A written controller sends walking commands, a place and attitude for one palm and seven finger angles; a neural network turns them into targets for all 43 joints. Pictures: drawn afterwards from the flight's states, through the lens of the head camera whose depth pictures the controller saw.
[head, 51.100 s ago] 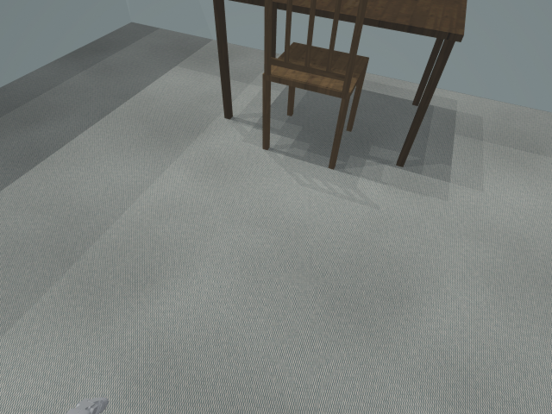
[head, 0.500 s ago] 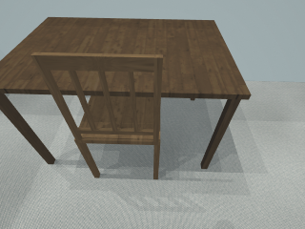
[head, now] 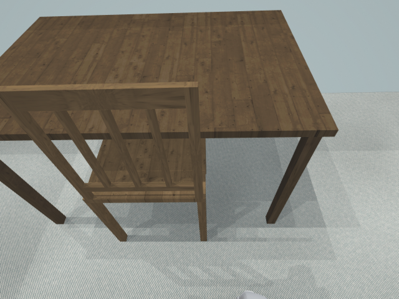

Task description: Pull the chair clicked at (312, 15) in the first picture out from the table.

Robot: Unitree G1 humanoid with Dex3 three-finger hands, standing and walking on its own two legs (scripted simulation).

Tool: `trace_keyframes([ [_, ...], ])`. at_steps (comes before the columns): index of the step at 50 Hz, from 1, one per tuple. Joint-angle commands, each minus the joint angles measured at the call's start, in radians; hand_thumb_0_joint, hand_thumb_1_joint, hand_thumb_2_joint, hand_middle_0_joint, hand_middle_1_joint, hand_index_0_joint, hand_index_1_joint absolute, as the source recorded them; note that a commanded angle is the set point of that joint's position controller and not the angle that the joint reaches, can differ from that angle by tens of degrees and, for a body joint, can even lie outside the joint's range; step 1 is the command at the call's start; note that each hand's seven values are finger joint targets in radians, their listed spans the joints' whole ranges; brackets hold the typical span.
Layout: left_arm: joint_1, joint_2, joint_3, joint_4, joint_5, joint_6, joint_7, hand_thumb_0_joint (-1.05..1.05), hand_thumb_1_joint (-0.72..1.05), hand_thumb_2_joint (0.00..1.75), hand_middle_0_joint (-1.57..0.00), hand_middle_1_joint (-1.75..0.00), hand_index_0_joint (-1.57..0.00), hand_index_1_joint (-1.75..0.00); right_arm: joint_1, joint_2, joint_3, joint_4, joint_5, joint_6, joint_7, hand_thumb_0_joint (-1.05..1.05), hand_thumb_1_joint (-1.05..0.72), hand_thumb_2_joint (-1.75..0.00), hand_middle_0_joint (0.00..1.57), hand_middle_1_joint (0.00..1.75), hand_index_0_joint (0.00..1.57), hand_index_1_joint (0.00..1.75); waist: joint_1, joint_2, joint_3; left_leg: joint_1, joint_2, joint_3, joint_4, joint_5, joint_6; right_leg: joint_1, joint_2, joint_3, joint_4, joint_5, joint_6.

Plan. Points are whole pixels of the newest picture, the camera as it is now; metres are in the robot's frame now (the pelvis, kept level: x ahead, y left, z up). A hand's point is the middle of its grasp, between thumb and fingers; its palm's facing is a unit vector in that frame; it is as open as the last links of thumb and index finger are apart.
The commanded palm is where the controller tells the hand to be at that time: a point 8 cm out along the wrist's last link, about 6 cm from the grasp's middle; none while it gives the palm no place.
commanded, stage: come to a stop and stand still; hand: left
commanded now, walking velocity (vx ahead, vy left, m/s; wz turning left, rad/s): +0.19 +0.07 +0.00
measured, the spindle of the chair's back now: (124, 153) +0.47 +0.23 -0.05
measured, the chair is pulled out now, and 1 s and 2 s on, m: -0.10 -0.10 -0.10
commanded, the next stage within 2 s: look again from close up in 1.78 s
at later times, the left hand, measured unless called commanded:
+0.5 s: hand out of the picture +0.07 +0.18 -0.17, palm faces +0.08 -0.97 -0.23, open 7.3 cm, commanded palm none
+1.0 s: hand out of the picture +0.12 +0.21 -0.16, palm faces -0.01 -0.97 -0.23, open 7.4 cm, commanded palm none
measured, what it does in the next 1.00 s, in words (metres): steps on the spot: right foot, then left foot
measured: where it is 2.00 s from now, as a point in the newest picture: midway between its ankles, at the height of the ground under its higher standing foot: outside the picture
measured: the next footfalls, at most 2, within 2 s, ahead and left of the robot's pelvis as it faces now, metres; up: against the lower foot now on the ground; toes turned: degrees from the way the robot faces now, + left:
right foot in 0.02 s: +0.10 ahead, -0.07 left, +0.00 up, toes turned -3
left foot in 0.30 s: +0.15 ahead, +0.12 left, +0.00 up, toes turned +0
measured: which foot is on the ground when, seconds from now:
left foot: down 0.00-0.00, up 0.02-0.28, down 0.30-1.00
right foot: up 0.00-0.00, down 0.02-1.00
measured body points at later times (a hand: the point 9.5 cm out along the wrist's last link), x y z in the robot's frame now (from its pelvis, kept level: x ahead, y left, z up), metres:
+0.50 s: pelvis +0.06 -0.01 +0.00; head +0.09 -0.01 +0.45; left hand +0.07 +0.23 -0.15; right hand +0.17 -0.22 -0.14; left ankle +0.11 +0.13 -0.73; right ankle +0.08 -0.11 -0.73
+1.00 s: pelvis +0.06 +0.02 +0.00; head +0.06 +0.02 +0.45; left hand +0.13 +0.26 -0.14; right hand +0.06 -0.22 -0.15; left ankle +0.11 +0.12 -0.73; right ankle +0.08 -0.11 -0.73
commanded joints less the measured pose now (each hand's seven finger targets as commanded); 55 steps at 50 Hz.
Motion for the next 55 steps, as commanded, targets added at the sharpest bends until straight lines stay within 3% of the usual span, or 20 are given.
trace_keyframes([
  [1, 0.338, 0.218, 0.035, 0.045, -0.024, -0.028, 0.021, 0.0, 0.9, 0.9, -0.2, -0.3, -0.2, -0.3, 0.035, -0.1, -0.031, -0.093, 0.009, 0.006, 0.007, 0.0, -0.9, -0.9, 0.2, 0.3, 0.2, 0.3, 0.122, -0.319, -0.155, -0.479, -0.015, -0.02, 0.63, -0.25, 0.038, 0.455, -0.374, 0.58, -0.425, 0.0, -0.205],
  [3, 0.177, 0.162, 0.029, 0.008, -0.019, -0.023, 0.03, 0.0, 0.9, 0.9, -0.2, -0.3, -0.2, -0.3, -0.056, -0.094, -0.034, -0.109, 0.001, 0.012, 0.014, 0.0, -0.9, -0.9, 0.2, 0.3, 0.2, 0.3, 0.082, -0.24, -0.033, -0.54, 0.062, -0.077, 0.742, -0.126, 0.039, 0.237, -0.341, 0.565, -0.473, -0.272, -0.226],
  [5, 0.09, 0.099, 0.012, -0.009, -0.01, -0.026, 0.037, 0.0, 0.9, 0.9, -0.2, -0.3, -0.2, -0.3, -0.061, -0.075, -0.037, -0.102, -0.003, 0.025, 0.024, 0.0, -0.9, -0.9, 0.2, 0.3, 0.2, 0.3, 0.032, -0.13, -0.009, -0.437, 0.09, -0.072, 0.631, -0.033, 0.022, 0.09, -0.277, 0.362, -0.465, -0.138, -0.186],
  [7, 0.071, 0.092, 0.005, -0.009, -0.003, -0.029, 0.035, 0.0, 0.9, 0.9, -0.2, -0.3, -0.2, -0.3, -0.036, -0.044, -0.021, -0.086, -0.001, 0.03, 0.022, 0.0, -0.9, -0.9, 0.2, 0.3, 0.2, 0.3, 0.016, -0.15, -0.039, -0.328, 0.066, -0.032, 0.416, -0.003, 0.0, 0.072, -0.223, 0.227, -0.435, 0.124, -0.158],
  [10, 0.085, 0.114, 0.005, 0.015, -0.006, -0.02, 0.034, 0.0, 0.9, 0.9, -0.2, -0.3, -0.2, -0.3, -0.051, -0.034, -0.011, -0.084, 0.01, 0.035, 0.009, 0.0, -0.9, -0.9, 0.2, 0.3, 0.2, 0.3, 0.03, -0.125, -0.083, -0.205, 0.018, -0.001, 0.145, 0.092, -0.035, 0.124, -0.191, 0.179, -0.343, 0.366, -0.147],
  [12, 0.066, 0.132, 0.003, 0.018, -0.015, -0.006, 0.036, 0.0, 0.9, 0.9, -0.2, -0.3, -0.2, -0.3, -0.04, -0.059, -0.016, -0.085, 0.015, 0.038, 0.004, 0.0, -0.9, -0.9, 0.2, 0.3, 0.2, 0.3, 0.008, -0.109, -0.087, -0.091, 0.005, 0.005, -0.063, 0.241, -0.043, 0.11, -0.155, 0.151, -0.266, 0.351, -0.097],
  [13, 0.062, 0.116, 0.0, 0.016, -0.018, 0.003, 0.036, 0.0, 0.9, 0.9, -0.2, -0.3, -0.2, -0.3, -0.048, -0.093, -0.022, -0.093, 0.016, 0.035, 0.001, 0.0, -0.9, -0.9, 0.2, 0.3, 0.2, 0.3, 0.008, -0.071, -0.073, -0.057, 0.033, -0.025, -0.14, 0.307, -0.033, 0.094, -0.115, 0.134, -0.207, 0.305, -0.061],
  [15, 0.102, 0.075, -0.013, 0.005, -0.019, 0.022, 0.036, 0.0, 0.9, 0.9, -0.2, -0.3, -0.2, -0.3, -0.12, -0.188, -0.038, -0.143, 0.008, 0.036, -0.006, 0.0, -0.9, -0.9, 0.2, 0.3, 0.2, 0.3, 0.048, 0.104, -0.054, -0.141, 0.207, -0.184, -0.16, 0.583, 0.057, 0.109, 0.002, 0.063, -0.134, -0.007, 0.019],
  [17, 0.125, 0.059, -0.02, 0.023, -0.014, 0.034, 0.044, 0.0, 0.9, 0.9, -0.2, -0.3, -0.2, -0.3, -0.201, -0.191, -0.035, -0.17, 0.007, 0.041, -0.005, 0.0, -0.9, -0.9, 0.2, 0.3, 0.2, 0.3, 0.061, 0.159, -0.019, -0.251, 0.231, -0.219, -0.203, 0.57, 0.092, 0.173, 0.018, 0.041, -0.066, -0.08, 0.033],
  [22, 0.184, 0.079, -0.024, 0.035, -0.013, 0.031, 0.044, 0.0, 0.9, 0.9, -0.2, -0.3, -0.2, -0.3, -0.258, -0.203, -0.048, -0.2, 0.01, 0.048, -0.013, 0.0, -0.9, -0.9, 0.2, 0.3, 0.2, 0.3, 0.064, 0.11, -0.123, -0.109, 0.209, -0.182, -0.104, 0.729, 0.116, 0.161, 0.02, 0.084, -0.061, -0.032, 0.032],
  [25, 0.155, 0.112, -0.022, 0.018, -0.008, 0.021, 0.043, 0.0, 0.9, 0.9, -0.2, -0.3, -0.2, -0.3, -0.264, -0.186, -0.057, -0.214, 0.016, 0.063, -0.007, 0.0, -0.9, -0.9, 0.2, 0.3, 0.2, 0.3, 0.043, -0.018, -0.094, -0.139, 0.127, -0.144, -0.038, 0.444, 0.054, 0.138, -0.013, 0.177, -0.197, 0.163, 0.014],
  [27, 0.094, 0.142, -0.019, 0.004, -0.006, 0.016, 0.038, 0.0, 0.9, 0.9, -0.2, -0.3, -0.2, -0.3, -0.241, -0.143, -0.054, -0.205, 0.017, 0.08, 0.002, 0.0, -0.9, -0.9, 0.2, 0.3, 0.2, 0.3, 0.01, -0.169, -0.074, -0.135, 0.024, -0.067, 0.049, 0.222, -0.006, 0.07, -0.124, 0.291, -0.308, 0.172, -0.046],
  [29, 0.046, 0.154, -0.016, -0.008, -0.01, 0.015, 0.036, 0.0, 0.9, 0.9, -0.2, -0.3, -0.2, -0.3, -0.214, -0.126, -0.05, -0.184, 0.014, 0.085, 0.007, 0.0, -0.9, -0.9, 0.2, 0.3, 0.2, 0.3, -0.002, -0.196, -0.061, -0.102, 0.004, -0.069, 0.059, 0.148, -0.016, 0.01, -0.157, 0.297, -0.354, 0.086, -0.087],
  [31, 0.031, 0.147, -0.02, -0.001, -0.011, 0.017, 0.034, 0.0, 0.9, 0.9, -0.2, -0.3, -0.2, -0.3, -0.206, -0.122, -0.043, -0.166, 0.013, 0.078, 0.008, 0.0, -0.9, -0.9, 0.2, 0.3, 0.2, 0.3, -0.006, -0.146, -0.049, -0.072, 0.013, -0.087, 0.006, 0.186, -0.009, -0.019, -0.114, 0.265, -0.358, -0.032, -0.063],
  [32, 0.122, 0.124, -0.026, -0.018, 0.005, -0.002, 0.074, 0.0, 0.9, 0.9, -0.2, -0.3, -0.2, -0.3, -0.199, -0.192, -0.063, -0.232, 0.017, 0.053, 0.017, 0.0, -0.9, -0.9, 0.2, 0.3, 0.2, 0.3, 0.008, -0.17, -0.145, -0.14, 0.028, -0.041, 0.1, 0.17, -0.02, 0.179, -0.129, 0.314, -0.301, 0.364, -0.019],
  [33, 0.089, 0.18, -0.02, -0.053, -0.004, -0.006, 0.076, 0.0, 0.9, 0.9, -0.2, -0.3, -0.2, -0.3, -0.205, -0.125, -0.049, -0.254, 0.018, 0.056, 0.028, 0.0, -0.9, -0.9, 0.2, 0.3, 0.2, 0.3, 0.011, -0.247, -0.179, -0.228, -0.004, -0.053, 0.147, 0.058, -0.007, 0.216, -0.163, 0.31, -0.29, 0.229, -0.047],
  [35, 0.062, 0.176, -0.018, -0.076, -0.005, -0.007, 0.071, 0.0, 0.9, 0.9, -0.2, -0.3, -0.2, -0.3, -0.198, -0.12, -0.043, -0.263, 0.013, 0.056, 0.029, 0.0, -0.9, -0.9, 0.2, 0.3, 0.2, 0.3, -0.005, -0.011, -0.138, -0.168, 0.002, -0.032, 0.075, 0.09, 0.002, 0.113, -0.157, 0.271, -0.272, 0.05, -0.088],
  [36, 0.057, 0.166, -0.019, -0.086, -0.008, -0.007, 0.068, 0.0, 0.9, 0.9, -0.2, -0.3, -0.2, -0.3, -0.175, -0.116, -0.038, -0.262, 0.012, 0.051, 0.03, 0.0, -0.9, -0.9, 0.2, 0.3, 0.2, 0.3, -0.016, 0.007, -0.085, -0.162, 0.009, -0.06, 0.027, 0.137, 0.008, 0.063, -0.11, 0.234, -0.243, 0.005, -0.064],
  [41, 0.095, 0.119, -0.03, -0.093, -0.003, 0.021, 0.055, 0.0, 0.9, 0.9, -0.2, -0.3, -0.2, -0.3, -0.149, -0.171, -0.033, -0.266, -0.002, 0.048, 0.03, 0.0, -0.9, -0.9, 0.2, 0.3, 0.2, 0.3, 0.02, 0.008, 0.079, -0.385, 0.067, -0.181, -0.123, -0.086, 0.047, 0.046, 0.004, 0.154, -0.228, -0.292, -0.018],
  [55, 0.101, 0.097, -0.046, -0.061, -0.015, 0.01, 0.043, 0.0, 0.9, 0.9, -0.2, -0.3, -0.2, -0.3, -0.087, -0.157, -0.016, -0.185, 0.009, 0.02, 0.022, 0.0, -0.9, -0.9, 0.2, 0.3, 0.2, 0.3, 0.032, -0.014, -0.038, -0.278, 0.081, -0.176, -0.154, 0.066, 0.049, 0.155, -0.002, 0.147, -0.224, -0.06, -0.01],
])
